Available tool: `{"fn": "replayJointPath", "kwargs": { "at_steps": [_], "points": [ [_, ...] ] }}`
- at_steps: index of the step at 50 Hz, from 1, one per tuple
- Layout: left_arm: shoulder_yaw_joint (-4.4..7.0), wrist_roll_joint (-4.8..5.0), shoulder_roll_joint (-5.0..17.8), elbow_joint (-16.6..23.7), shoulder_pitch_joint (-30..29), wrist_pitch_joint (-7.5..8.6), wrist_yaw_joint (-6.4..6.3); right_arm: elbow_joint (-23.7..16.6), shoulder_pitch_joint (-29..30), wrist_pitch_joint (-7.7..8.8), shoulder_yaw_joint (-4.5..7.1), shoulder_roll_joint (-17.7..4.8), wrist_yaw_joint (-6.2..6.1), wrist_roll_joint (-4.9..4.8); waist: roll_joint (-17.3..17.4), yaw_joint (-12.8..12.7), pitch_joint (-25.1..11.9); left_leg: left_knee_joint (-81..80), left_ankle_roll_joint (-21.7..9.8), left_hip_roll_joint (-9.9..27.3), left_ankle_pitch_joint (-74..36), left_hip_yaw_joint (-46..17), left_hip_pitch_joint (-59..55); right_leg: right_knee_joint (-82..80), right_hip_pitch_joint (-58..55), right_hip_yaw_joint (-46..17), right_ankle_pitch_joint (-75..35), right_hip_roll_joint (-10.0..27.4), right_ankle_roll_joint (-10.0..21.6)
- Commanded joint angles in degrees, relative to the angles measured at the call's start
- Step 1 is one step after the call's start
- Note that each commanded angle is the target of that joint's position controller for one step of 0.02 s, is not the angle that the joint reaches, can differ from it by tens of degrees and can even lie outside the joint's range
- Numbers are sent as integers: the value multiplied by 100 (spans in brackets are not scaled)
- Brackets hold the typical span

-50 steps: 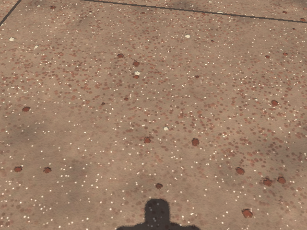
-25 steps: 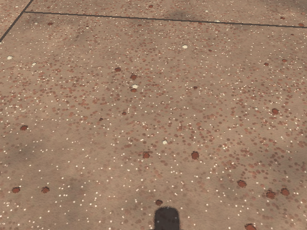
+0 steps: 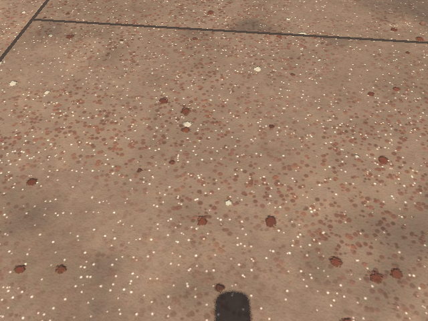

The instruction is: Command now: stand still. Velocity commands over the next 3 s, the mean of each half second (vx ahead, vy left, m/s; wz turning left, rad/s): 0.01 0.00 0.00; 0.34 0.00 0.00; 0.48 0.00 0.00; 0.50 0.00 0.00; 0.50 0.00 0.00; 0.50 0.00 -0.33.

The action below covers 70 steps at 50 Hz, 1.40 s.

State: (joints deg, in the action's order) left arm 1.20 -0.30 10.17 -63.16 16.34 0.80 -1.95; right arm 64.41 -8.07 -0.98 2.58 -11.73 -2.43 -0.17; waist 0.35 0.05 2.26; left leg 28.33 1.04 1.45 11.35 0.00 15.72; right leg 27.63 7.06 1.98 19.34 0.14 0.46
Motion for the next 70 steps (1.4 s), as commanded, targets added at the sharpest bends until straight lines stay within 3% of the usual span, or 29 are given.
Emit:
{"fn": "replayJointPath", "kwargs": {
  "at_steps": [1, 22, 24, 26, 28, 29, 31, 33, 35, 36, 37, 38, 39, 41, 43, 49, 53, 56, 58, 59, 60, 61, 62, 63, 64, 65, 66, 68, 70],
  "points": [
    [72, 0, 514, 67, 410, 29, -18, -121, -68, 37, 76, -556, -19, 2, -69, 6, 8, -254, -238, 103, -915, -93, -676, -698, 839, -185, -744, 211, 80],
    [29, 15, 408, 53, 768, 42, -24, -11, -360, 45, 21, -469, -38, -8, -49, 9, 87, -273, -225, 91, -825, -101, -602, -729, 886, -152, -650, 180, 85],
    [72, 61, 499, -7, 936, 15, -48, 49, -476, 35, 22, -430, -43, -35, -215, -17, 64, -7, -235, -181, 679, 192, -472, -877, 912, -232, 852, 174, 245],
    [181, 129, 817, 109, 982, 20, -80, -78, -266, 104, 51, -456, -25, -57, -628, -148, 502, 692, -270, -398, 1851, 474, 433, -1335, 983, -1029, 2599, 705, 678],
    [324, 188, 1171, 163, 1067, 130, -79, -325, 119, 300, 10, -278, 80, -88, -1108, -278, 962, 1788, -387, -87, 1291, 353, 1310, -1936, 850, -2375, 2971, 1792, 1256],
    [322, 151, 1094, 203, 1024, 201, -72, -402, 206, 390, 22, -303, 136, -123, -1049, -258, 1086, 2129, -470, 118, 1442, 178, 1760, -1978, 625, -2596, 2587, 2022, 1378],
    [314, 164, 958, 293, 881, 296, -25, -513, 204, 541, 41, -363, 222, -202, -890, -154, 1067, 1842, -610, 346, 1751, 16, 2070, -1760, 134, -2302, 1663, 1955, 1236],
    [321, 237, 987, 385, 570, 282, 25, -346, -276, 633, 85, -333, 275, -217, -667, 172, 768, 528, -614, 51, 1046, 483, 602, -1342, 616, -1401, 995, 1419, 904],
    [303, 201, 1009, 474, 437, 280, 61, 143, -1556, 600, 250, -483, 279, -165, -419, 658, 218, 179, -505, -360, 250, 636, -1450, -201, 1552, -722, -339, 860, 668],
    [211, 145, 711, 640, 175, 322, 88, 255, -2409, 607, 392, -963, 235, -130, 845, 987, -89, -680, -890, 802, 792, -1156, -2232, 1986, 2339, 21, -629, 265, 275],
    [113, 198, 242, 861, 250, 442, 70, 269, -2939, 681, 410, -1383, 303, -86, 2050, 926, -555, -1858, -1725, 2031, 1394, -3993, -2883, 3710, 3505, -142, 1124, -421, 134],
    [179, 328, 497, 897, 116, 538, 92, 174, -2376, 778, 242, -981, 309, -30, 1150, 607, -204, -1875, -1771, 2229, 1852, -4167, -2499, 4692, 3993, -800, 1038, -15, 293],
    [194, 376, 606, 957, -41, 597, 144, -24, -1822, 828, 152, -714, 322, -46, 706, 418, 158, -1814, -1562, 2047, 1750, -3400, -2129, 4883, 4243, -838, 429, 273, 474],
    [287, 249, 742, 911, -104, 619, 141, -251, -1217, 823, 39, -552, 386, -15, 273, 149, 343, -1937, -1206, 1528, 641, -2017, -1568, 4314, 3954, -641, -563, 687, 548],
    [351, 213, 752, 872, -78, 534, 189, -212, -1427, 755, -35, -389, 355, 23, 435, 83, 276, -1987, -1013, 1123, -447, -1134, -1377, 3837, 3517, -438, -912, 784, 464],
    [236, 160, 435, 1423, -1490, 439, 252, -284, -1809, 654, -23, -718, 148, 57, 265, 274, 518, -2259, -1124, 997, -1516, -439, -1213, 1907, 3713, -96, -1858, 668, 81],
    [171, 205, 467, 1678, -2249, 479, 372, -260, -2163, 632, 27, -796, 117, -20, 339, 438, 682, -2363, -1125, 1086, -1427, -216, -1417, 852, 3356, 104, -2272, 427, 150],
    [173, 221, 574, 1838, -2466, 535, 481, -245, -2189, 584, 84, -840, 107, -62, 394, 313, 664, -2030, -1042, 1306, -2073, -104, -2030, 413, 3231, 64, -2038, 341, 383],
    [290, 214, 842, 1776, -1997, 559, 502, -313, -2021, 541, 149, -1005, 102, -35, 629, -54, 180, -1318, -920, 1370, -3934, -17, -2341, 384, 2374, 215, -1680, 46, 579],
    [407, 218, 1064, 1594, -1287, 554, 481, -345, -1911, 493, 172, -1059, 105, -8, 756, -449, -295, -469, -831, 1276, -4905, 103, -2319, 424, 1456, 343, -1540, -176, 715],
    [547, 229, 1323, 1276, -237, 524, 437, -414, -1792, 462, 143, -1009, 116, 12, 750, -948, -884, 798, -653, 1028, -4936, 258, -1715, 419, -14, 281, -1615, -176, 891],
    [659, 144, 1808, 1065, 769, 483, 360, -573, -1870, 478, 38, -744, 142, 104, -96, -1130, -1741, 2783, -494, 596, -2718, 402, -197, 515, -1884, -1291, -1265, 1084, 1256],
    [635, 49, 1920, 945, 978, 495, 425, -532, -2699, 630, -195, 199, 242, -17, -1667, -543, -2739, 4671, -244, -541, 1947, -277, 1684, -618, -3380, -4403, 245, 2342, 2197],
    [491, 91, 1370, 957, 699, 519, 430, -594, -2039, 805, -39, -461, 268, -198, -1088, -729, -2203, 5288, -410, -282, 1983, -907, 2287, -1162, -2953, -4539, 555, 2071, 1837],
    [415, 123, 1131, 1042, 115, 553, 414, -838, -1408, 885, 44, -755, 263, -315, -850, -593, -1259, 5322, -501, 7, 1498, -666, 2641, -1222, -2057, -3520, 42, 1922, 1560],
    [347, 99, 982, 1161, -426, 594, 427, -910, -1117, 910, 58, -801, 202, -269, -158, -365, -869, 5018, -523, 339, 915, -560, 2325, -1358, -1048, -2766, -821, 1762, 1428],
    [306, 30, 831, 1168, -681, 630, 455, -907, -1042, 865, 126, -781, 152, -172, -16, -154, -606, 4706, -519, 535, 619, -495, 1998, -1480, -271, -2193, -1383, 1571, 1352],
    [252, -27, 664, 1043, -685, 659, 484, -873, -1364, 693, 141, -529, 136, -132, -275, 148, -514, 4300, -545, 750, 424, -532, 1485, -1780, 362, -1633, -1530, 1305, 1330],
    [263, 6, 800, 932, -511, 662, 424, -955, -1218, 586, 155, -475, 117, -130, -339, 214, -234, 3865, -467, 837, 338, -435, 1632, -2046, 695, -1293, -1561, 1237, 1393]
  ]
}}
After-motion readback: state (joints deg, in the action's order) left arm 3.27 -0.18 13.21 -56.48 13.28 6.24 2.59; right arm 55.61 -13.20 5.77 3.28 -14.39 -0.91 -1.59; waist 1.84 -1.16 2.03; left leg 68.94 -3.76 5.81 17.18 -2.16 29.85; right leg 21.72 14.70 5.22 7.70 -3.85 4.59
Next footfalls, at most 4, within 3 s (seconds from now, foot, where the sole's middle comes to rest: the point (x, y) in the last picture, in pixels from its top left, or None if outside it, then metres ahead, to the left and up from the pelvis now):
1.20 right None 0.49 -0.09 -0.77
1.78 left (184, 232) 0.82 0.14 -0.77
2.34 right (247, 164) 1.14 -0.10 -0.77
2.88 left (195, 114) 1.44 0.12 -0.77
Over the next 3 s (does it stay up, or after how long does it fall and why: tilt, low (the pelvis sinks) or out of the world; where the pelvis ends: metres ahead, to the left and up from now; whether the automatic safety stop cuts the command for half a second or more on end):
stays up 1.33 0.03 0.00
